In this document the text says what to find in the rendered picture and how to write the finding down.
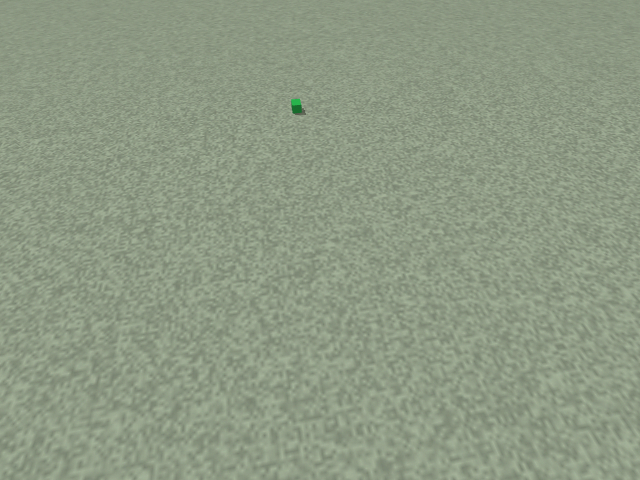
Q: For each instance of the small box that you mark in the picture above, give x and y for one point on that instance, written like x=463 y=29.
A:
x=296 y=106

